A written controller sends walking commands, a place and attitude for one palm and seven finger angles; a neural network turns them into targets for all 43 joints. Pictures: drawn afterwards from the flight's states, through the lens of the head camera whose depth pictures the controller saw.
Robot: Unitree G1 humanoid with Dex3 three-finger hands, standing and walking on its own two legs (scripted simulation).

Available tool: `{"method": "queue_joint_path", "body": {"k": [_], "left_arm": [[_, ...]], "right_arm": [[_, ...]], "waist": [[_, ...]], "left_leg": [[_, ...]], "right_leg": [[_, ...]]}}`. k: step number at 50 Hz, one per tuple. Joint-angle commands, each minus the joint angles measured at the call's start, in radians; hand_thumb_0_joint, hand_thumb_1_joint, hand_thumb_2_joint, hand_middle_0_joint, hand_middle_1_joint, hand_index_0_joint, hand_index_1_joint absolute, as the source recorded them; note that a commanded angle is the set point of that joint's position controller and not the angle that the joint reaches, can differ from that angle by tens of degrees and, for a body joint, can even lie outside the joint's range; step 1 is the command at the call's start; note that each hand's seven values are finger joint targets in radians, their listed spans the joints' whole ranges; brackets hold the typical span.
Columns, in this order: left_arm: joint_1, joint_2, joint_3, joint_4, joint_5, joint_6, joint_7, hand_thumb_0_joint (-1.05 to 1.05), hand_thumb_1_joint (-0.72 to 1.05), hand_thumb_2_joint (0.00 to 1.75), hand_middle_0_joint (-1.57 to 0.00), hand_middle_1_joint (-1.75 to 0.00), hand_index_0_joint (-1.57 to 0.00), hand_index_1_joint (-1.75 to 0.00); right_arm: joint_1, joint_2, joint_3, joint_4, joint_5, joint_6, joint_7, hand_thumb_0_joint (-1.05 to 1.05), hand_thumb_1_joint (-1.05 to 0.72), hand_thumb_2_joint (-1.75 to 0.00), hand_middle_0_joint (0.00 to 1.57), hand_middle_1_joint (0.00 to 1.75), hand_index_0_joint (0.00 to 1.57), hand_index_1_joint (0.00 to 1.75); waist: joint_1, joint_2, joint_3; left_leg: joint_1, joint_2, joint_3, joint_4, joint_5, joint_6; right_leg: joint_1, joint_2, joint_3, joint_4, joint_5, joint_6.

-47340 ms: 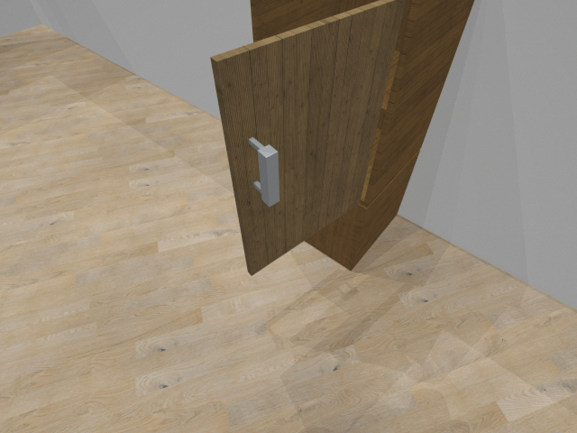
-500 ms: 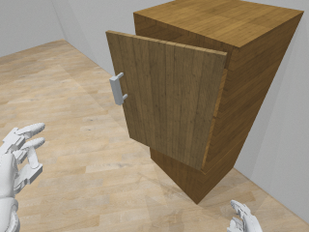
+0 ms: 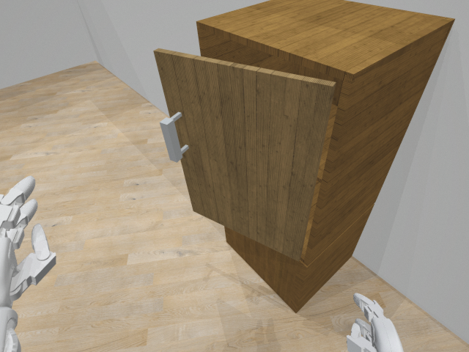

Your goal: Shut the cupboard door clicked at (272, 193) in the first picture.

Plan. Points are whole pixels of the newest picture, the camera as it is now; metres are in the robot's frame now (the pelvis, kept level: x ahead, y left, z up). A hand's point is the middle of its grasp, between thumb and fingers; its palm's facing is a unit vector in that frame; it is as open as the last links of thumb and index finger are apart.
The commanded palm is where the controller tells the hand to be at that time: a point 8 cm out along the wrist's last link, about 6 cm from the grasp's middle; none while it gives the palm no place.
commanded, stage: step back with the hand held close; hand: left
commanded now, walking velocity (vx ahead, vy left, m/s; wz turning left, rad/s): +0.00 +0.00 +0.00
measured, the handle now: (176, 136) +0.63 +0.24 +0.03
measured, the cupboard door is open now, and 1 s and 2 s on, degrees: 19 19 19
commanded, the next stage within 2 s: stop stepping back and stand still in 1.22 s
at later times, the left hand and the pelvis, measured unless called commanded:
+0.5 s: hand (13, 270) +0.16 +0.30 +0.16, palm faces +0.38 -0.78 -0.51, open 7.4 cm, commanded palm +0.10 +0.33 +0.17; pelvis -0.04 +0.04 -0.01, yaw -1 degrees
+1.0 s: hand out of the picture +0.04 +0.33 +0.17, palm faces +0.53 -0.74 -0.42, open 7.4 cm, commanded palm -0.03 +0.36 +0.17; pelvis -0.14 +0.05 -0.02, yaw +5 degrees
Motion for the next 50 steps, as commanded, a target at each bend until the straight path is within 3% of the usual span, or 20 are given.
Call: {"method": "queue_joint_path", "body": {"k": [1,2,3,5,8,14,18,24,28,32,33,36,38,39,41,43,45,47,48,50], "left_arm": [[-0.071,0.192,0.123,-0.202,0.001,-0.057,0.018,0.0,0.9,0.9,-0.2,-0.3,-0.2,-0.3],[-0.151,0.309,0.217,-0.244,0.011,-0.092,0.023,0.0,0.9,0.9,-0.2,-0.3,-0.2,-0.3],[-0.14,0.322,0.233,-0.21,0.015,-0.103,0.024,0.0,0.9,0.9,-0.2,-0.3,-0.2,-0.3],[-0.072,0.239,0.151,-0.171,0.017,-0.106,0.015,0.0,0.9,0.9,-0.2,-0.3,-0.2,-0.3],[-0.015,0.251,0.167,-0.195,0.013,-0.106,0.022,0.0,0.9,0.9,-0.2,-0.3,-0.2,-0.3],[0.031,0.294,0.206,-0.285,0.004,-0.098,0.041,0.0,0.9,0.9,-0.2,-0.3,-0.2,-0.3],[0.066,0.318,0.238,-0.279,-0.001,-0.098,0.051,0.0,0.9,0.9,-0.2,-0.3,-0.2,-0.3],[0.077,0.28,0.21,-0.266,0.0,-0.121,0.058,0.0,0.9,0.9,-0.2,-0.3,-0.2,-0.3],[0.024,0.294,0.232,-0.279,0.022,-0.15,0.066,0.0,0.9,0.9,-0.2,-0.3,-0.2,-0.3],[-0.017,0.262,0.222,-0.298,0.046,-0.178,0.065,0.0,0.9,0.9,-0.2,-0.3,-0.2,-0.3],[-0.021,0.296,0.252,-0.315,0.049,-0.185,0.066,0.0,0.9,0.9,-0.2,-0.3,-0.2,-0.3],[0.028,0.271,0.24,-0.339,0.043,-0.197,0.066,0.0,0.9,0.9,-0.2,-0.3,-0.2,-0.3],[0.03,0.298,0.261,-0.356,0.038,-0.199,0.071,0.0,0.9,0.9,-0.2,-0.3,-0.2,-0.3],[0.013,0.26,0.214,-0.359,0.032,-0.198,0.074,0.0,0.9,0.9,-0.2,-0.3,-0.2,-0.3],[-0.042,0.268,0.195,-0.367,0.033,-0.201,0.088,0.0,0.9,0.9,-0.2,-0.3,-0.2,-0.3],[-0.092,0.288,0.199,-0.357,0.037,-0.2,0.099,0.0,0.9,0.9,-0.2,-0.3,-0.2,-0.3],[-0.087,0.277,0.194,-0.341,0.037,-0.209,0.095,0.0,0.9,0.9,-0.2,-0.3,-0.2,-0.3],[-0.08,0.268,0.225,-0.319,0.047,-0.225,0.089,0.0,0.9,0.9,-0.2,-0.3,-0.2,-0.3],[-0.086,0.291,0.254,-0.32,0.05,-0.235,0.084,0.0,0.9,0.9,-0.2,-0.3,-0.2,-0.3],[-0.066,0.294,0.264,-0.354,0.032,-0.239,0.065,0.0,0.9,0.9,-0.2,-0.3,-0.2,-0.3]], "right_arm": [[-0.128,-0.092,-0.033,-0.162,-0.004,-0.043,-0.009,0.0,-0.9,-0.9,0.2,0.3,0.2,0.3],[-0.11,-0.121,-0.041,-0.175,-0.003,-0.017,-0.008,0.0,-0.9,-0.9,0.2,0.3,0.2,0.3],[-0.11,-0.111,-0.042,-0.16,-0.005,-0.003,-0.011,0.0,-0.9,-0.9,0.2,0.3,0.2,0.3],[-0.118,-0.109,-0.046,-0.166,-0.005,0.017,-0.011,0.0,-0.9,-0.9,0.2,0.3,0.2,0.3],[-0.118,-0.119,-0.053,-0.182,0.0,0.042,-0.016,0.0,-0.9,-0.9,0.2,0.3,0.2,0.3],[-0.107,-0.124,-0.054,-0.218,0.004,0.082,-0.03,0.0,-0.9,-0.9,0.2,0.3,0.2,0.3],[-0.096,-0.136,-0.06,-0.225,0.001,0.087,-0.03,0.0,-0.9,-0.9,0.2,0.3,0.2,0.3],[-0.088,-0.137,-0.051,-0.223,-0.002,0.062,-0.03,0.0,-0.9,-0.9,0.2,0.3,0.2,0.3],[-0.095,-0.157,-0.053,-0.22,-0.007,0.033,-0.036,0.0,-0.9,-0.9,0.2,0.3,0.2,0.3],[-0.084,-0.153,-0.054,-0.217,-0.013,-0.002,-0.035,0.0,-0.9,-0.9,0.2,0.3,0.2,0.3],[-0.087,-0.158,-0.058,-0.214,-0.016,-0.011,-0.034,0.0,-0.9,-0.9,0.2,0.3,0.2,0.3],[-0.066,-0.142,-0.058,-0.211,-0.015,-0.025,-0.024,0.0,-0.9,-0.9,0.2,0.3,0.2,0.3],[-0.049,-0.134,-0.063,-0.196,-0.025,-0.029,-0.017,0.0,-0.9,-0.9,0.2,0.3,0.2,0.3],[-0.035,-0.11,-0.055,-0.185,-0.026,-0.029,-0.013,0.0,-0.9,-0.9,0.2,0.3,0.2,0.3],[-0.021,-0.107,-0.053,-0.152,-0.031,-0.033,-0.011,0.0,-0.9,-0.9,0.2,0.3,0.2,0.3],[-0.026,-0.116,-0.056,-0.138,-0.034,-0.038,-0.021,0.0,-0.9,-0.9,0.2,0.3,0.2,0.3],[-0.047,-0.121,-0.051,-0.149,-0.025,-0.049,-0.03,0.0,-0.9,-0.9,0.2,0.3,0.2,0.3],[-0.079,-0.146,-0.055,-0.164,-0.018,-0.066,-0.035,0.0,-0.9,-0.9,0.2,0.3,0.2,0.3],[-0.1,-0.143,-0.062,-0.167,-0.022,-0.073,-0.037,0.0,-0.9,-0.9,0.2,0.3,0.2,0.3],[-0.094,-0.125,-0.071,-0.168,-0.029,-0.078,-0.019,0.0,-0.9,-0.9,0.2,0.3,0.2,0.3]], "waist": [[-0.001,-0.038,-0.05],[-0.032,-0.058,-0.016],[-0.034,-0.086,-0.025],[-0.042,-0.111,-0.066],[-0.041,-0.057,-0.137],[-0.046,-0.02,-0.203],[-0.044,-0.021,-0.19],[-0.051,0.002,-0.127],[-0.051,0.058,-0.049],[-0.048,0.112,-0.04],[-0.044,0.112,-0.055],[-0.05,0.061,-0.082],[-0.057,-0.043,-0.074],[-0.066,-0.1,-0.055],[-0.082,-0.139,-0.052],[-0.087,-0.121,-0.039],[-0.077,-0.032,-0.031],[-0.058,0.153,-0.043],[-0.043,0.184,-0.055],[-0.039,0.124,-0.114]], "left_leg": [[0.121,-0.002,-0.001,-0.031,0.222,0.036],[0.076,0.026,-0.005,0.055,0.188,0.053],[0.056,0.016,-0.008,0.089,0.169,0.047],[0.028,0.016,0.004,0.112,0.196,0.043],[0.047,0.03,0.006,0.099,0.312,0.045],[0.046,0.071,-0.037,0.066,0.495,0.042],[-0.013,0.086,-0.058,0.04,0.423,0.036],[-0.168,0.112,-0.109,-0.046,0.14,0.046],[-0.413,0.143,-0.178,-0.167,-0.331,0.08],[-0.587,0.18,-0.229,-0.229,-0.532,0.104],[-0.593,0.179,-0.232,-0.219,-0.536,0.106],[-0.536,0.133,-0.173,-0.11,-0.492,0.087],[-0.394,0.072,-0.11,0.033,-0.403,0.045],[-0.306,0.044,-0.086,0.111,-0.313,0.02],[-0.156,0.022,-0.055,0.202,-0.193,0.005],[-0.118,0.033,-0.071,0.154,-0.164,0.011],[-0.183,0.103,-0.15,-0.009,-0.252,0.037],[-0.479,0.254,-0.314,-0.269,-0.59,0.099],[-0.552,0.294,-0.359,-0.306,-0.59,0.119],[-0.46,0.286,-0.273,-0.261,-0.459,0.093]], "right_leg": [[-0.128,-0.021,0.011,-0.069,0.341,0.038],[-0.217,-0.089,0.068,-0.108,0.43,0.062],[-0.211,-0.12,0.081,-0.104,0.524,0.063],[-0.189,-0.138,0.067,-0.052,0.625,0.071],[-0.164,-0.124,0.052,0.002,0.679,0.088],[-0.137,-0.075,0.026,0.084,0.571,0.059],[-0.141,-0.058,0.038,0.083,0.45,0.046],[-0.133,-0.036,0.043,0.084,0.222,0.042],[-0.041,0.0,0.052,0.125,0.055,0.045],[0.064,0.041,0.037,0.244,0.029,0.044],[0.073,0.047,0.046,0.249,0.022,0.042],[-0.007,0.008,0.117,0.196,-0.023,0.016],[-0.202,-0.071,0.235,0.043,-0.145,-0.03],[-0.323,-0.131,0.289,-0.028,-0.179,-0.056],[-0.457,-0.191,0.321,-0.085,-0.137,-0.069],[-0.489,-0.15,0.257,-0.062,-0.089,-0.038],[-0.428,-0.053,0.15,0.036,-0.133,0.006],[-0.14,0.071,0.045,0.333,-0.098,0.044],[-0.059,0.087,0.034,0.43,-0.057,0.044],[-0.097,0.081,0.028,0.45,-0.119,0.024]]}}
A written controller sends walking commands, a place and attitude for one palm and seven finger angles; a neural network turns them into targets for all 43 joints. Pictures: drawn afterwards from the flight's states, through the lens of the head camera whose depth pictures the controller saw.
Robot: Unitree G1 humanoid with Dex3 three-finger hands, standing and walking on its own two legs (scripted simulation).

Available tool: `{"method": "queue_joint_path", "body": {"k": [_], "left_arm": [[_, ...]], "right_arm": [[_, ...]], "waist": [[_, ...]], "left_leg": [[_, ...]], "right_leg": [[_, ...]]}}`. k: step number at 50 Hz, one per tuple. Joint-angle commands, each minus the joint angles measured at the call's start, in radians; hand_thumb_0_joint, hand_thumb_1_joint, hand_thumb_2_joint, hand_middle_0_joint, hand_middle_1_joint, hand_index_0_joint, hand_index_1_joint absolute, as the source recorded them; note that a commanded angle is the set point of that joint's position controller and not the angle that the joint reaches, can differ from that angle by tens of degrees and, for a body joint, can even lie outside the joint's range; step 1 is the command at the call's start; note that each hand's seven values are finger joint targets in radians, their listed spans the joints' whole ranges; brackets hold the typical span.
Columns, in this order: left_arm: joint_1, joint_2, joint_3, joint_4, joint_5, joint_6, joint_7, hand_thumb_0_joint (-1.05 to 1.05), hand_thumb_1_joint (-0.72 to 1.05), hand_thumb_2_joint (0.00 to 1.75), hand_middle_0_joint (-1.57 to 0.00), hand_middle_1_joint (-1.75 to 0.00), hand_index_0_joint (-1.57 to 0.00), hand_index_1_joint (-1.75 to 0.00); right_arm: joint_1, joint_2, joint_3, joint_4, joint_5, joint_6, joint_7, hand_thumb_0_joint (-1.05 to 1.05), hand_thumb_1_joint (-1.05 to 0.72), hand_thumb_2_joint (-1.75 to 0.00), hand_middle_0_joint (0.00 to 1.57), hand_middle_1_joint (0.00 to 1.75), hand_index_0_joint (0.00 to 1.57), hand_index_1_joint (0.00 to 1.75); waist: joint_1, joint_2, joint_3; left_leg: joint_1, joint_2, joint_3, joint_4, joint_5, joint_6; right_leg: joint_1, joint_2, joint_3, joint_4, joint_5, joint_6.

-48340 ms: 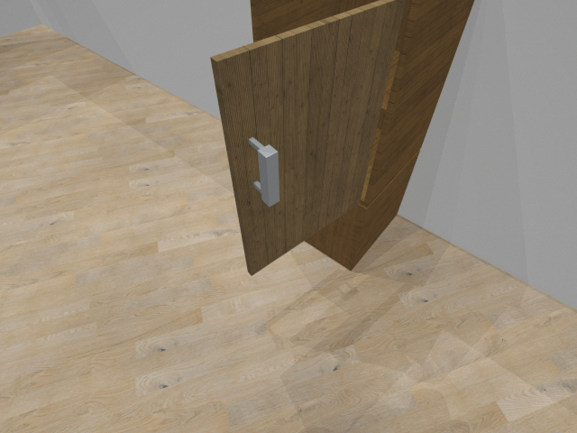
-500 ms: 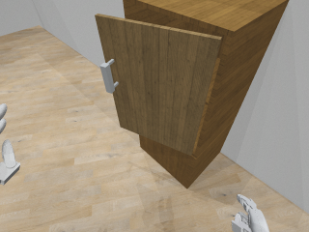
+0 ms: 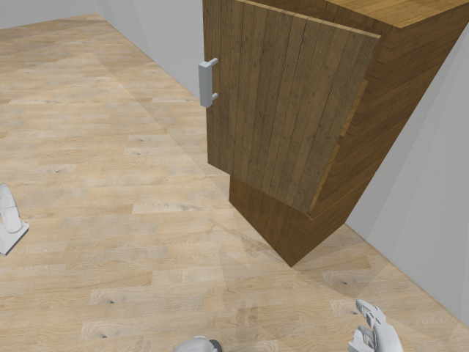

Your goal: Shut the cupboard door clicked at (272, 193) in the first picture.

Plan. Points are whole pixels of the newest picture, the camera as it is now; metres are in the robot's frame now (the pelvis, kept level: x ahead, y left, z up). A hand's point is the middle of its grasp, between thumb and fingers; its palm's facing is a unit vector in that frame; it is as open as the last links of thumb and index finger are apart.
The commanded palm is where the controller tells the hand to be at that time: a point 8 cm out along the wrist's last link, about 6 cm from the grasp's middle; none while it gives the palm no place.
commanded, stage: step back with the hand held close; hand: left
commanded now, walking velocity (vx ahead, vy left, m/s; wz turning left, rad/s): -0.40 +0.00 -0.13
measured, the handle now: (210, 82) +0.79 +0.12 +0.05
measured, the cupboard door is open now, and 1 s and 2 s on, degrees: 19 19 19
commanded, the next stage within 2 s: stop stepping back and stand still in 0.22 s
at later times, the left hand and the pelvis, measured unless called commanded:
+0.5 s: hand out of the picture +0.09 +0.29 +0.18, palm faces +0.36 -0.83 -0.43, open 7.4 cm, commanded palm +0.03 +0.33 +0.20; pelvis -0.13 +0.04 +0.01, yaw -4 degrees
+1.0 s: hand out of the picture +0.04 +0.29 +0.19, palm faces +0.27 -0.83 -0.48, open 7.4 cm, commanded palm +0.00 +0.34 +0.20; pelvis -0.19 +0.07 +0.01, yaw -9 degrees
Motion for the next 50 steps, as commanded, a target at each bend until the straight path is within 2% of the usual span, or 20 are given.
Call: {"method": "queue_joint_path", "body": {"k": [1,4,8,9,12,14,17,22,24,25,26,28,32,33,35,36,42,44,46,50], "left_arm": [[0.001,0.207,0.177,-0.223,-0.019,-0.078,-0.001,0.0,0.9,0.9,-0.2,-0.3,-0.2,-0.3],[0.082,0.192,0.16,-0.232,-0.048,-0.078,-0.012,0.0,0.9,0.9,-0.2,-0.3,-0.2,-0.3],[-0.039,0.231,0.124,-0.275,-0.032,-0.064,0.009,0.0,0.9,0.9,-0.2,-0.3,-0.2,-0.3],[-0.03,0.224,0.107,-0.244,-0.013,-0.042,0.018,0.0,0.9,0.9,-0.2,-0.3,-0.2,-0.3],[-0.125,0.228,0.095,-0.237,-0.002,-0.026,0.017,0.0,0.9,0.9,-0.2,-0.3,-0.2,-0.3],[-0.166,0.226,0.112,-0.224,0.002,-0.034,0.013,0.0,0.9,0.9,-0.2,-0.3,-0.2,-0.3],[-0.031,0.207,0.177,-0.169,-0.01,-0.058,-0.01,0.0,0.9,0.9,-0.2,-0.3,-0.2,-0.3],[0.09,0.167,0.123,-0.341,-0.05,-0.016,-0.018,0.0,0.9,0.9,-0.2,-0.3,-0.2,-0.3],[0.121,0.2,0.136,-0.381,-0.046,0.005,-0.01,0.0,0.9,0.9,-0.2,-0.3,-0.2,-0.3],[0.107,0.229,0.155,-0.385,-0.044,0.011,-0.004,0.0,0.9,0.9,-0.2,-0.3,-0.2,-0.3],[0.055,0.276,0.185,-0.394,-0.044,0.005,0.01,0.0,0.9,0.9,-0.2,-0.3,-0.2,-0.3],[-0.013,0.247,0.158,-0.297,-0.038,0.04,0.028,0.0,0.9,0.9,-0.2,-0.3,-0.2,-0.3],[-0.145,0.187,0.072,-0.132,-0.001,0.046,0.047,0.0,0.9,0.9,-0.2,-0.3,-0.2,-0.3],[-0.175,0.185,0.063,-0.133,0.0,0.047,0.043,0.0,0.9,0.9,-0.2,-0.3,-0.2,-0.3],[-0.146,0.174,0.062,-0.163,0.003,0.036,0.036,0.0,0.9,0.9,-0.2,-0.3,-0.2,-0.3],[-0.107,0.202,0.082,-0.162,-0.004,0.026,0.025,0.0,0.9,0.9,-0.2,-0.3,-0.2,-0.3],[0.116,0.178,0.098,-0.318,-0.01,0.04,0.009,0.0,0.9,0.9,-0.2,-0.3,-0.2,-0.3],[0.132,0.212,0.135,-0.298,-0.005,0.044,0.018,0.0,0.9,0.9,-0.2,-0.3,-0.2,-0.3],[0.045,0.264,0.185,-0.296,-0.01,0.025,0.038,0.0,0.9,0.9,-0.2,-0.3,-0.2,-0.3],[0.057,0.175,0.117,-0.133,-0.002,0.022,0.045,0.0,0.9,0.9,-0.2,-0.3,-0.2,-0.3]], "right_arm": [[-0.119,-0.132,-0.066,-0.167,-0.006,-0.074,0.005,0.0,-0.9,-0.9,0.2,0.3,0.2,0.3],[-0.113,-0.114,-0.06,-0.17,-0.001,-0.077,0.024,0.0,-0.9,-0.9,0.2,0.3,0.2,0.3],[-0.073,-0.097,-0.066,-0.129,0.002,-0.067,0.026,0.0,-0.9,-0.9,0.2,0.3,0.2,0.3],[-0.074,-0.085,-0.058,-0.122,-0.008,-0.052,0.023,0.0,-0.9,-0.9,0.2,0.3,0.2,0.3],[-0.094,-0.081,-0.025,-0.124,-0.012,-0.028,-0.001,0.0,-0.9,-0.9,0.2,0.3,0.2,0.3],[-0.118,-0.122,-0.042,-0.124,-0.009,-0.041,-0.024,0.0,-0.9,-0.9,0.2,0.3,0.2,0.3],[-0.091,-0.143,-0.072,-0.148,-0.011,-0.079,-0.001,0.0,-0.9,-0.9,0.2,0.3,0.2,0.3],[-0.066,-0.11,-0.055,-0.194,-0.004,-0.07,0.039,0.0,-0.9,-0.9,0.2,0.3,0.2,0.3],[-0.048,-0.096,-0.051,-0.196,-0.007,-0.06,0.037,0.0,-0.9,-0.9,0.2,0.3,0.2,0.3],[-0.04,-0.09,-0.05,-0.186,-0.013,-0.049,0.037,0.0,-0.9,-0.9,0.2,0.3,0.2,0.3],[-0.033,-0.097,-0.052,-0.157,-0.02,-0.04,0.033,0.0,-0.9,-0.9,0.2,0.3,0.2,0.3],[-0.029,-0.104,-0.056,-0.112,-0.016,-0.025,0.017,0.0,-0.9,-0.9,0.2,0.3,0.2,0.3],[-0.051,-0.111,-0.033,-0.092,-0.013,-0.017,-0.014,0.0,-0.9,-0.9,0.2,0.3,0.2,0.3],[-0.049,-0.128,-0.04,-0.099,-0.005,-0.029,-0.025,0.0,-0.9,-0.9,0.2,0.3,0.2,0.3],[-0.048,-0.147,-0.036,-0.135,0.002,-0.045,-0.028,0.0,-0.9,-0.9,0.2,0.3,0.2,0.3],[-0.069,-0.119,-0.024,-0.119,-0.003,-0.051,-0.022,0.0,-0.9,-0.9,0.2,0.3,0.2,0.3],[-0.072,-0.106,-0.037,-0.157,-0.019,-0.035,0.019,0.0,-0.9,-0.9,0.2,0.3,0.2,0.3],[-0.051,-0.093,-0.039,-0.156,-0.023,-0.011,0.015,0.0,-0.9,-0.9,0.2,0.3,0.2,0.3],[-0.027,-0.09,-0.046,-0.139,-0.027,0.001,0.016,0.0,-0.9,-0.9,0.2,0.3,0.2,0.3],[-0.033,-0.088,-0.037,-0.121,-0.014,-0.003,0.008,0.0,-0.9,-0.9,0.2,0.3,0.2,0.3]], "waist": [[0.019,0.175,-0.175],[0.014,0.157,-0.189],[-0.008,-0.209,-0.161],[-0.012,-0.246,-0.111],[-0.033,-0.147,-0.034],[-0.01,0.108,-0.043],[0.006,0.265,-0.178],[0.008,0.227,-0.213],[-0.003,0.123,-0.198],[-0.009,0.01,-0.178],[-0.013,-0.112,-0.149],[-0.017,-0.246,-0.092],[-0.041,-0.054,0.037],[-0.043,-0.01,0.054],[-0.032,0.184,0.052],[-0.029,0.229,0.005],[-0.008,0.182,-0.089],[-0.018,0.046,-0.086],[-0.017,-0.155,-0.081],[-0.021,-0.103,0.004]], "left_leg": [[-0.103,0.259,-0.239,-0.391,-0.503,0.001],[0.026,0.216,-0.135,-0.317,-0.415,-0.069],[0.351,0.007,0.013,0.206,-0.248,-0.152],[0.307,0.003,-0.005,0.272,-0.229,-0.143],[0.235,0.024,-0.041,-0.002,-0.126,-0.114],[0.145,0.173,-0.164,-0.231,0.059,-0.06],[-0.138,0.356,-0.333,-0.51,-0.639,0.013],[0.06,0.181,-0.096,-0.425,-0.532,-0.129],[0.126,0.07,-0.005,-0.25,-0.452,-0.181],[0.166,0.022,0.05,-0.031,-0.331,-0.177],[0.233,0.008,0.024,0.227,-0.199,-0.155],[0.164,0.0,-0.102,0.452,-0.222,-0.14],[0.244,0.015,-0.015,0.023,-0.241,-0.084],[0.232,0.048,-0.08,-0.095,-0.32,-0.066],[0.203,0.244,-0.455,-0.372,-0.52,0.029],[0.116,0.275,-0.529,-0.495,-0.752,0.007],[-0.046,0.15,-0.17,-0.379,-0.565,-0.07],[-0.105,0.076,-0.093,-0.105,-0.457,-0.088],[-0.168,0.008,-0.011,0.267,-0.232,-0.105],[-0.07,0.041,-0.045,0.28,-0.234,-0.098]], "right_leg": [[0.225,0.027,-0.017,0.132,-0.115,-0.023],[0.156,-0.016,-0.006,-0.098,-0.141,-0.049],[-0.308,-0.32,0.407,-0.468,-0.242,-0.184],[-0.299,-0.359,0.394,-0.46,-0.101,-0.194],[-0.179,-0.245,0.219,-0.271,0.278,-0.087],[-0.059,-0.05,0.08,-0.087,0.195,-0.006],[0.261,0.048,-0.003,0.281,-0.139,0.0],[0.256,0.069,-0.139,-0.068,-0.205,-0.046],[0.223,-0.007,-0.062,-0.3,-0.204,-0.087],[0.118,-0.129,0.103,-0.399,-0.232,-0.146],[-0.077,-0.306,0.289,-0.497,-0.26,-0.218],[-0.194,-0.378,0.373,-0.522,-0.495,-0.268],[-0.13,-0.227,0.105,-0.342,-0.321,-0.135],[-0.111,-0.187,0.053,-0.252,-0.307,-0.106],[-0.096,-0.024,-0.058,0.028,-0.153,-0.031],[-0.029,-0.009,-0.038,0.135,-0.175,-0.027],[0.344,0.022,-0.118,-0.157,-0.119,-0.058],[0.359,-0.109,0.059,-0.309,-0.172,-0.128],[0.292,-0.39,0.441,-0.497,-0.28,-0.265],[0.123,-0.338,0.296,-0.453,-0.169,-0.234]]}}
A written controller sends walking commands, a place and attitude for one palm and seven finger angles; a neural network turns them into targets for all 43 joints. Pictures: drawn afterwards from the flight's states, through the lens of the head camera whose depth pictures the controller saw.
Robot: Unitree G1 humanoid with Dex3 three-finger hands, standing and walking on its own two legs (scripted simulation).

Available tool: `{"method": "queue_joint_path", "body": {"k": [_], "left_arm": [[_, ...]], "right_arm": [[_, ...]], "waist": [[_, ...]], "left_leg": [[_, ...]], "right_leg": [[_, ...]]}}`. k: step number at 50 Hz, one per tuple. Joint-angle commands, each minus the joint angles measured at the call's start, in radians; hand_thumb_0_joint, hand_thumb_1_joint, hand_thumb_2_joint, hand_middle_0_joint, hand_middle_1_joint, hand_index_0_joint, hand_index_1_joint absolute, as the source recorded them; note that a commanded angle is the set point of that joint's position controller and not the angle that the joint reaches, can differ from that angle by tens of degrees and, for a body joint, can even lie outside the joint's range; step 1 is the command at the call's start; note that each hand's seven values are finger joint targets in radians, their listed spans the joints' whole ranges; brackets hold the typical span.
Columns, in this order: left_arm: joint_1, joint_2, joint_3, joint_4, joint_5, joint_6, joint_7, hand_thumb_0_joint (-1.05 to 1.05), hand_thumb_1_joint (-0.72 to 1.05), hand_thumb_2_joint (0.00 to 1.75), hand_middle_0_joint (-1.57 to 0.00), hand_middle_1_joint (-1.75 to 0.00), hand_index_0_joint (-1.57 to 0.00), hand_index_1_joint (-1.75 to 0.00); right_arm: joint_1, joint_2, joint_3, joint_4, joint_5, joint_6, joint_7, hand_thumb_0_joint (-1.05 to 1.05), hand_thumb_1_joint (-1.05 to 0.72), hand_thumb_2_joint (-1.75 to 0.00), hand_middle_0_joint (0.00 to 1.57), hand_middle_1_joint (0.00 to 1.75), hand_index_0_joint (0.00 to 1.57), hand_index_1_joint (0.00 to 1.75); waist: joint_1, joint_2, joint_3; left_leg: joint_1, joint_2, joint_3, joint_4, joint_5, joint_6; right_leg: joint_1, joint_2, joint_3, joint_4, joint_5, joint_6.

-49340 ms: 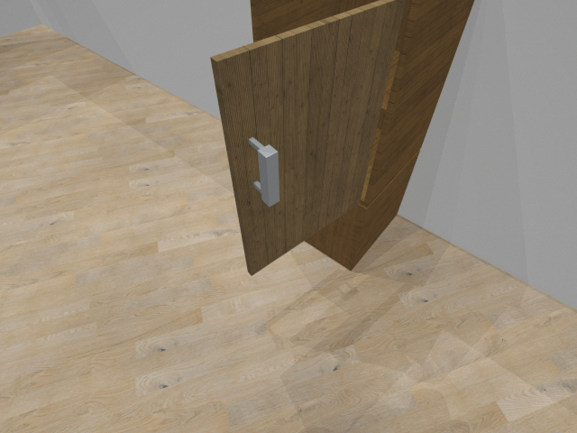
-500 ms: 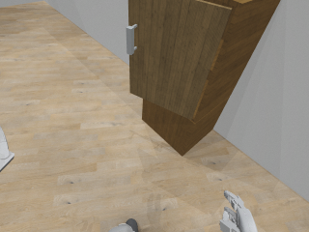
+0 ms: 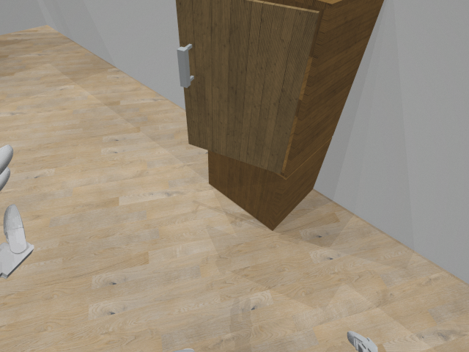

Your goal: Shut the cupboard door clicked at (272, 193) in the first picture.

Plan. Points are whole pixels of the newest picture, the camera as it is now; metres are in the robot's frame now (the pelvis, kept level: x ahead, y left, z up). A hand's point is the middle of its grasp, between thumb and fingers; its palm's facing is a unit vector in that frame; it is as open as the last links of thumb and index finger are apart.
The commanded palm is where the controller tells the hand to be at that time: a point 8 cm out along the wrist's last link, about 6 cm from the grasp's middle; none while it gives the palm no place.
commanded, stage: stop stepping back and stand still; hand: left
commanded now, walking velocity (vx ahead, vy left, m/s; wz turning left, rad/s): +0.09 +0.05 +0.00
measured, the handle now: (187, 65) +0.96 +0.20 +0.04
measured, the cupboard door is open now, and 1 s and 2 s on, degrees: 19 19 19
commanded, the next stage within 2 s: let the arm hang, fingers relaxed in 0.02 s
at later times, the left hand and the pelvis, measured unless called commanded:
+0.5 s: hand out of the picture +0.08 +0.20 -0.16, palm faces +0.15 -0.97 -0.16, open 6.7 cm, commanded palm none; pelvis +0.02 +0.02 +0.00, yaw +5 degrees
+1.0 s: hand out of the picture -0.01 +0.20 -0.17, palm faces +0.08 -0.98 -0.16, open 7.4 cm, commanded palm none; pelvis +0.03 +0.04 +0.01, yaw +3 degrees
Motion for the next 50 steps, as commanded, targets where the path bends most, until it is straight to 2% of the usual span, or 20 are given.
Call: {"method": "queue_joint_path", "body": {"k": [1,4,5,6,7,8,9,10,11,13,14,15,16,18,20,22,28,33,47,50], "left_arm": [[-0.127,0.142,0.124,-0.063,0.004,-0.05,0.045,0.0,0.9,0.9,-0.2,-0.3,-0.2,-0.3],[-0.182,0.141,0.096,-0.077,0.01,-0.053,0.045,0.0,0.9,0.9,-0.2,-0.3,-0.2,-0.3],[-0.186,0.129,0.079,-0.09,0.008,-0.053,0.039,0.0,0.9,0.9,-0.2,-0.3,-0.2,-0.3],[-0.164,-0.149,-0.316,0.637,0.096,0.114,-0.117,0.0,0.9,0.9,-0.2,-0.3,-0.2,-0.3],[-0.123,-0.189,-0.328,0.644,0.059,0.196,-0.147,0.0,0.9,0.9,-0.2,-0.3,-0.2,-0.3],[-0.165,-0.226,-0.348,0.658,0.063,0.21,-0.148,0.0,0.9,0.9,-0.2,-0.3,-0.2,-0.3],[-0.228,-0.216,-0.342,0.696,0.065,0.211,-0.149,0.0,0.9,0.9,-0.2,-0.3,-0.2,-0.3],[-0.271,-0.197,-0.343,0.742,0.059,0.21,-0.154,0.0,0.9,0.9,-0.2,-0.3,-0.2,-0.3],[-0.291,-0.188,-0.348,0.809,0.056,0.208,-0.156,0.0,0.9,0.9,-0.2,-0.3,-0.2,-0.3],[-0.261,-0.142,-0.352,0.972,0.057,0.204,-0.155,0.0,0.9,0.9,-0.2,-0.3,-0.2,-0.3],[-0.268,-0.099,-0.354,1.038,0.06,0.199,-0.152,0.0,0.9,0.9,-0.2,-0.3,-0.2,-0.3],[-0.31,-0.072,-0.358,1.118,0.063,0.192,-0.157,0.0,0.9,0.9,-0.2,-0.3,-0.2,-0.3],[-0.366,-0.07,-0.364,1.172,0.065,0.187,-0.153,0.0,0.9,0.9,-0.2,-0.3,-0.2,-0.3],[-0.391,-0.094,-0.38,1.277,0.06,0.176,-0.145,0.0,0.9,0.9,-0.2,-0.3,-0.2,-0.3],[-0.333,-0.186,-0.372,1.363,0.062,0.159,-0.137,0.0,0.9,0.9,-0.2,-0.3,-0.2,-0.3],[-0.3,-0.196,-0.369,1.411,0.058,0.164,-0.13,0.0,0.9,0.9,-0.2,-0.3,-0.2,-0.3],[-0.289,-0.19,-0.387,1.554,0.055,0.173,-0.134,0.0,0.9,0.9,-0.2,-0.3,-0.2,-0.3],[-0.263,-0.19,-0.396,1.635,0.053,0.175,-0.135,0.0,0.9,0.9,-0.2,-0.3,-0.2,-0.3],[-0.187,-0.24,-0.407,1.707,0.053,0.177,-0.125,0.0,0.9,0.9,-0.2,-0.3,-0.2,-0.3],[-0.178,-0.249,-0.406,1.709,0.055,0.179,-0.123,0.0,0.9,0.9,-0.2,-0.3,-0.2,-0.3]], "right_arm": [[-0.134,-0.13,-0.042,-0.149,0.004,-0.043,-0.03,0.0,-0.9,-0.9,0.2,0.3,0.2,0.3],[-0.141,-0.131,-0.039,-0.139,0.003,-0.065,-0.045,0.0,-0.9,-0.9,0.2,0.3,0.2,0.3],[-0.136,-0.139,-0.044,-0.141,0.005,-0.071,-0.046,0.0,-0.9,-0.9,0.2,0.3,0.2,0.3],[-0.066,-0.242,-0.062,0.019,-0.008,-0.112,0.074,0.0,-0.9,-0.9,0.2,0.3,0.2,0.3],[-0.03,-0.232,-0.055,-0.024,0.01,-0.038,0.063,0.0,-0.9,-0.9,0.2,0.3,0.2,0.3],[-0.056,-0.235,-0.059,-0.041,-0.008,-0.012,0.054,0.0,-0.9,-0.9,0.2,0.3,0.2,0.3],[-0.032,-0.221,-0.047,-0.035,-0.028,-0.012,0.044,0.0,-0.9,-0.9,0.2,0.3,0.2,0.3],[-0.05,-0.23,-0.042,-0.04,-0.034,-0.008,0.038,0.0,-0.9,-0.9,0.2,0.3,0.2,0.3],[-0.084,-0.22,-0.037,-0.04,-0.036,0.001,0.035,0.0,-0.9,-0.9,0.2,0.3,0.2,0.3],[-0.152,-0.195,-0.022,-0.022,-0.02,0.021,0.033,0.0,-0.9,-0.9,0.2,0.3,0.2,0.3],[-0.148,-0.156,-0.019,-0.006,-0.005,0.033,0.038,0.0,-0.9,-0.9,0.2,0.3,0.2,0.3],[-0.12,-0.145,-0.026,0.037,-0.012,0.045,0.045,0.0,-0.9,-0.9,0.2,0.3,0.2,0.3],[-0.115,-0.131,-0.03,0.077,-0.025,0.062,0.043,0.0,-0.9,-0.9,0.2,0.3,0.2,0.3],[-0.081,-0.117,-0.025,0.144,-0.024,0.064,0.04,0.0,-0.9,-0.9,0.2,0.3,0.2,0.3],[-0.043,-0.079,-0.022,0.21,-0.023,0.04,0.032,0.0,-0.9,-0.9,0.2,0.3,0.2,0.3],[-0.048,-0.077,-0.029,0.25,-0.017,0.032,0.026,0.0,-0.9,-0.9,0.2,0.3,0.2,0.3],[-0.018,-0.082,-0.032,0.342,-0.005,0.04,0.014,0.0,-0.9,-0.9,0.2,0.3,0.2,0.3],[0.011,-0.082,-0.028,0.4,-0.002,0.041,0.012,0.0,-0.9,-0.9,0.2,0.3,0.2,0.3],[0.079,-0.038,-0.021,0.469,-0.002,0.042,0.009,0.0,-0.9,-0.9,0.2,0.3,0.2,0.3],[0.095,-0.028,-0.023,0.472,-0.002,0.044,0.009,0.0,-0.9,-0.9,0.2,0.3,0.2,0.3]], "waist": [[0.002,-0.046,0.061],[0.008,-0.035,0.046],[0.005,-0.022,0.039],[-0.07,0.132,0.05],[-0.024,0.191,-0.032],[-0.004,0.128,-0.019],[-0.023,0.099,-0.045],[-0.017,0.066,-0.029],[0.006,0.009,-0.027],[0.061,-0.088,-0.066],[0.044,-0.164,-0.066],[0.005,-0.176,0.004],[-0.003,-0.218,0.072],[-0.024,-0.107,0.079],[-0.012,0.048,-0.052],[0.009,0.155,-0.109],[0.013,0.049,0.009],[0.013,0.021,0.063],[0.011,-0.003,0.133],[0.01,0.022,0.144]], "left_leg": [[-0.035,0.045,-0.011,-0.038,0.018,0.002],[0.191,0.013,0.049,-0.264,0.108,0.018],[0.26,0.024,0.026,-0.328,0.115,0.029],[0.273,0.167,-0.112,-0.243,0.576,0.057],[0.258,0.237,-0.237,-0.314,0.715,0.132],[0.218,0.292,-0.273,-0.35,0.687,0.164],[0.182,0.292,-0.381,-0.409,0.659,0.191],[0.168,0.298,-0.397,-0.435,0.6,0.205],[0.148,0.268,-0.359,-0.419,0.565,0.198],[0.06,0.143,-0.195,-0.346,0.366,0.103],[0.063,0.047,-0.11,-0.301,0.141,0.047],[0.127,-0.008,-0.062,-0.26,-0.001,0.017],[0.172,-0.025,-0.04,-0.194,0.022,0.008],[0.228,-0.004,-0.045,-0.224,0.133,0.006],[0.302,0.04,-0.082,-0.343,0.362,0.016],[0.319,0.069,-0.1,-0.375,0.396,0.026],[0.319,0.091,-0.104,-0.45,0.364,0.032],[0.321,0.088,-0.1,-0.499,0.295,0.034],[0.309,0.074,-0.089,-0.538,0.193,0.041],[0.292,0.073,-0.094,-0.553,0.145,0.042]], "right_leg": [[-0.061,-0.321,0.331,-0.279,-0.181,-0.113],[-0.105,-0.251,0.203,-0.209,-0.121,-0.044],[-0.121,-0.22,0.17,-0.16,-0.094,-0.012],[-0.265,-0.232,-0.045,0.182,0.255,0.077],[-0.223,-0.123,0.013,0.308,0.026,0.109],[-0.246,-0.099,0.016,0.384,-0.233,0.108],[-0.243,-0.076,0.056,0.414,-0.308,0.113],[-0.23,-0.088,0.082,0.411,-0.299,0.108],[-0.168,-0.099,0.09,0.316,-0.236,0.102],[0.061,-0.108,0.098,0.01,0.024,0.094],[0.038,-0.197,0.216,-0.114,-0.019,0.065],[-0.126,-0.282,0.313,-0.226,-0.179,0.006],[-0.227,-0.292,0.357,-0.296,-0.235,-0.028],[-0.196,-0.252,0.301,-0.252,0.005,-0.037],[-0.042,-0.188,0.199,-0.141,0.276,0.011],[0.04,-0.163,0.159,-0.133,0.271,0.038],[0.045,-0.15,0.136,-0.201,0.214,0.047],[0.035,-0.148,0.142,-0.236,0.143,0.048],[-0.008,-0.146,0.145,-0.234,0.08,0.054],[-0.018,-0.141,0.142,-0.224,0.061,0.055]]}}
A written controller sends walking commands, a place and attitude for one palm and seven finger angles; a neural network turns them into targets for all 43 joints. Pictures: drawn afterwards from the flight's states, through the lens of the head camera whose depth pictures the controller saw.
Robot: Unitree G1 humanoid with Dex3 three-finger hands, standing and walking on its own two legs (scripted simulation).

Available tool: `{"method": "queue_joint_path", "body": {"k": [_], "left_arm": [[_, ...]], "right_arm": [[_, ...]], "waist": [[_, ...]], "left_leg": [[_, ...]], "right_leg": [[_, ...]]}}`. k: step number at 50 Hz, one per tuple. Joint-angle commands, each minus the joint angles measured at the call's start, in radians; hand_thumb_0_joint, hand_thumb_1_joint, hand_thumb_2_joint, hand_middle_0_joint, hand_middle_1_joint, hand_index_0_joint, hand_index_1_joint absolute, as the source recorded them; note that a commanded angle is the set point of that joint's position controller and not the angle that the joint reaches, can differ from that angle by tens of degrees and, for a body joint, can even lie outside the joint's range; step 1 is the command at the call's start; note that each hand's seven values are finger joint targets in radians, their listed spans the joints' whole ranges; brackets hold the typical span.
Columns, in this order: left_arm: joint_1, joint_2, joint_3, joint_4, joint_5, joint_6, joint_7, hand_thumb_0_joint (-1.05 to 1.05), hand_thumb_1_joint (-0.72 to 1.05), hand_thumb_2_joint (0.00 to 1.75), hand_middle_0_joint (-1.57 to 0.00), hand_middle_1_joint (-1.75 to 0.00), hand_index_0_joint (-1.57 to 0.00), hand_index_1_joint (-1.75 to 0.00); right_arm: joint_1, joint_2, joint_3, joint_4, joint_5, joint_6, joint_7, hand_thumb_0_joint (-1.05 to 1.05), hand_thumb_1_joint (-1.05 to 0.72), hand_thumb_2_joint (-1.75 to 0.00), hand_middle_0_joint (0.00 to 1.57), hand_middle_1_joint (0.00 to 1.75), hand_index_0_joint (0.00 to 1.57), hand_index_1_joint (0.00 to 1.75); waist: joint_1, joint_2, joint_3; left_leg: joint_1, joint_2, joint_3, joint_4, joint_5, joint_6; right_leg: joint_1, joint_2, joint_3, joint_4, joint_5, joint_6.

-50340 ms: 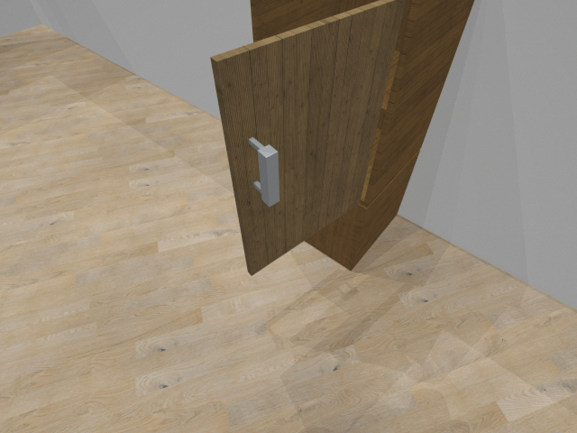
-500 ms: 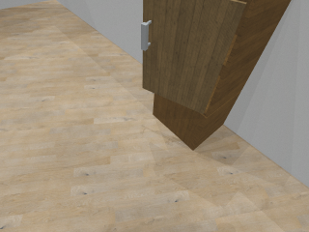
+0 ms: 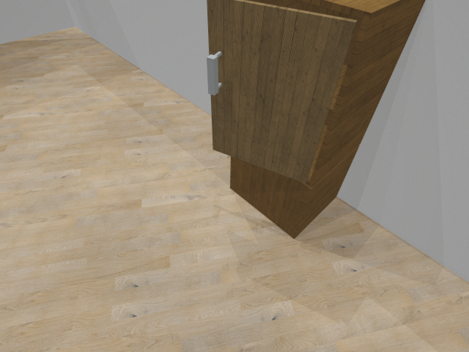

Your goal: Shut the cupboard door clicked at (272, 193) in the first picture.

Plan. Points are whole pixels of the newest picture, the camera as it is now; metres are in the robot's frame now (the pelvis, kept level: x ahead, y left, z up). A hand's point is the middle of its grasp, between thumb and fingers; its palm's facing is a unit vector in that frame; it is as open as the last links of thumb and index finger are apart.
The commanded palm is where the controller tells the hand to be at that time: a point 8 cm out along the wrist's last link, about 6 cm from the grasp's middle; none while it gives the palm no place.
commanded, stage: let the arm hang, fingers relaxed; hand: left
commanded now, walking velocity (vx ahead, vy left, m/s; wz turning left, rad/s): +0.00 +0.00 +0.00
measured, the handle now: (216, 73) +0.93 +0.11 +0.03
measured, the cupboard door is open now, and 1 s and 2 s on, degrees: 19 19 19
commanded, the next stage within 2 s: look to check the result in 0.22 s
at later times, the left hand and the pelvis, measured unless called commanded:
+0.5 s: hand out of the picture -0.04 +0.17 -0.18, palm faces +0.03 -0.98 -0.18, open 7.4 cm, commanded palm none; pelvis +0.00 +0.01 +0.00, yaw +0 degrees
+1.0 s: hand out of the picture +0.02 +0.19 -0.17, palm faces +0.01 -0.97 -0.24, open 7.4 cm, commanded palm none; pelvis +0.00 +0.00 +0.00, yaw +0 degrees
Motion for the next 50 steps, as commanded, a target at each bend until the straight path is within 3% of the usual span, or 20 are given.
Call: {"method": "queue_joint_path", "body": {"k": [1,17,32,38,43,45,48,50], "left_arm": [[0.09,0.086,0.015,-0.018,0.004,-0.006,0.01,0.0,0.9,0.9,-0.2,-0.3,-0.2,-0.3],[0.095,0.084,0.021,-0.02,0.007,-0.01,0.011,0.0,0.9,0.9,-0.2,-0.3,-0.2,-0.3],[0.032,0.153,0.03,-0.037,0.009,-0.014,0.004,0.0,0.9,0.9,-0.2,-0.3,-0.2,-0.3],[0.004,0.19,0.032,-0.047,0.009,-0.02,0.002,0.0,0.9,0.9,-0.2,-0.3,-0.2,-0.3],[-0.026,0.21,0.034,-0.051,0.008,-0.021,0.0,0.0,0.9,0.9,-0.2,-0.3,-0.2,-0.3],[-0.046,0.215,0.034,-0.051,0.008,-0.02,-0.001,0.0,0.9,0.9,-0.2,-0.3,-0.2,-0.3],[-0.023,0.168,0.031,-0.056,0.005,-0.005,0.005,0.0,0.9,0.9,-0.2,-0.3,-0.2,-0.3],[-0.031,0.187,0.044,-0.076,0.006,0.003,0.008,0.0,0.9,0.9,-0.2,-0.3,-0.2,-0.3]], "right_arm": [[0.074,-0.094,-0.019,-0.022,-0.005,-0.009,-0.013,0.0,-0.9,-0.9,0.2,0.3,0.2,0.3],[0.086,-0.107,-0.027,-0.03,-0.005,-0.015,-0.014,0.0,-0.9,-0.9,0.2,0.3,0.2,0.3],[0.026,-0.174,-0.039,-0.047,-0.004,-0.018,-0.009,0.0,-0.9,-0.9,0.2,0.3,0.2,0.3],[-0.011,-0.207,-0.041,-0.055,0.0,-0.021,-0.007,0.0,-0.9,-0.9,0.2,0.3,0.2,0.3],[-0.044,-0.225,-0.041,-0.055,-0.002,-0.02,-0.004,0.0,-0.9,-0.9,0.2,0.3,0.2,0.3],[-0.053,-0.226,-0.04,-0.052,-0.005,-0.02,-0.004,0.0,-0.9,-0.9,0.2,0.3,0.2,0.3],[-0.038,-0.169,-0.027,-0.059,-0.004,-0.007,0.001,0.0,-0.9,-0.9,0.2,0.3,0.2,0.3],[-0.039,-0.175,-0.033,-0.074,-0.007,0.001,0.004,0.0,-0.9,-0.9,0.2,0.3,0.2,0.3]], "waist": [[-0.003,0.009,0.101],[-0.006,0.007,0.09],[-0.007,0.001,0.078],[-0.006,-0.018,0.052],[-0.006,0.002,0.056],[-0.009,-0.002,0.051],[-0.005,0.003,0.051],[-0.002,0.0,0.04]], "left_leg": [[-0.015,0.104,-0.117,-0.113,-0.076,-0.001],[-0.008,0.107,-0.132,-0.119,-0.091,0.006],[0.016,0.117,-0.135,-0.13,-0.091,0.006],[0.052,0.116,-0.125,-0.101,0.003,0.006],[0.059,0.118,-0.125,-0.106,0.004,0.002],[0.06,0.119,-0.123,-0.106,0.01,-0.001],[0.022,0.109,-0.126,-0.061,0.058,-0.009],[-0.027,0.106,-0.139,-0.026,0.086,-0.006]], "right_leg": [[-0.132,-0.081,0.069,-0.079,0.014,-0.039],[-0.143,-0.079,0.067,-0.063,0.015,-0.037],[-0.135,-0.084,0.076,-0.076,0.017,-0.041],[-0.121,-0.09,0.086,-0.093,0.058,-0.044],[-0.118,-0.094,0.089,-0.104,0.054,-0.044],[-0.108,-0.096,0.091,-0.105,0.061,-0.044],[-0.105,-0.108,0.059,-0.058,0.071,-0.029],[-0.085,-0.121,0.041,-0.015,0.086,-0.029]]}}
